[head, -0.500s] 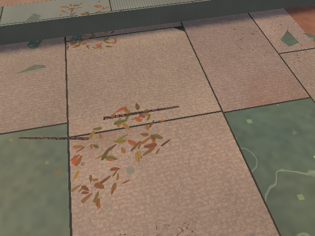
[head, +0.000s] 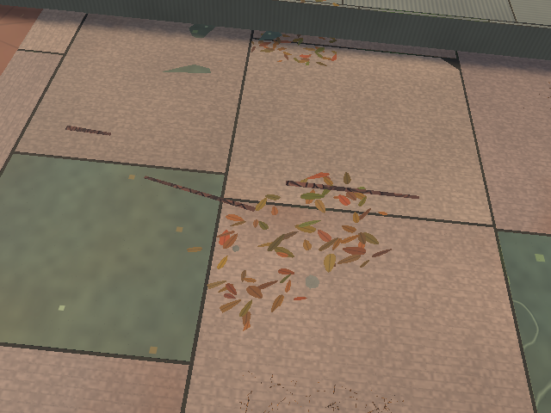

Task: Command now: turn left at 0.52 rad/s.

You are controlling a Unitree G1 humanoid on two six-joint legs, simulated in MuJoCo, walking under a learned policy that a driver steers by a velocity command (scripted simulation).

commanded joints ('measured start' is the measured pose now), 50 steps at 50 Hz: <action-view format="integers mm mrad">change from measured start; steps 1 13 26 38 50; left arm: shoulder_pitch -27 76 38 -133 50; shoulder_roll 78 132 60 51 81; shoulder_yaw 16 -4 -15 -31 -14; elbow -64 -15 -108 -222 -111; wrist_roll -3 2 -38 -28 16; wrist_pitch -24 -38 -73 -73 -111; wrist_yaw -6 -32 -43 -119 -80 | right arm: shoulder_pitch -25 -63 155 182 202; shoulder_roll -180 -106 -92 -201 -113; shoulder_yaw -55 -12 -42 -55 -13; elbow -74 -19 66 133 100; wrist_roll -3 -28 -8 16 0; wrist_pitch -4 -41 -125 -100 -97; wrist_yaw -6 13 17 17 12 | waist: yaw -9 5 -48 -37 -36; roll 154 -148 95 117 -29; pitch -104 -36 35 19 -133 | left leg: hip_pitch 127 8 451 323 -206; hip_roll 244 -3 408 350 225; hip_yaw -315 82 -250 243 80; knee -134 143 -284 -200 720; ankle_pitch -25 -283 -208 564 -111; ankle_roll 146 -69 131 41 -128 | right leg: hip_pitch -30 186 -447 -64 239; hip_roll -1 -170 -89 -23 -204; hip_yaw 12 241 65 -184 76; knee -90 -650 179 -262 -645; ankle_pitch -3 -337 -16 228 793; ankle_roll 3 -238 -130 -163 -365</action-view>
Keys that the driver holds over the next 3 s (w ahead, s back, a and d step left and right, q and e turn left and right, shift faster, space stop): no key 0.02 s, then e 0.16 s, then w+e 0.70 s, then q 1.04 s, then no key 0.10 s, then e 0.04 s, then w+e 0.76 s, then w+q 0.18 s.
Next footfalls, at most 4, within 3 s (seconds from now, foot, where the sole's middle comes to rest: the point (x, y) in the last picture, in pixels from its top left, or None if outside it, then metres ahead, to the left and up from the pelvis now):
0.18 right None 0.06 -0.16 -0.78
0.82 right None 0.34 -0.25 -0.78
1.34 left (317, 362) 0.57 -0.13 -0.78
1.74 right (414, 378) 0.53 -0.37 -0.78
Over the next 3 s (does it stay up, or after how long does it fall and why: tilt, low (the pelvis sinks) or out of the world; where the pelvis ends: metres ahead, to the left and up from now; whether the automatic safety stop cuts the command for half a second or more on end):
stays up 0.81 -0.34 0.00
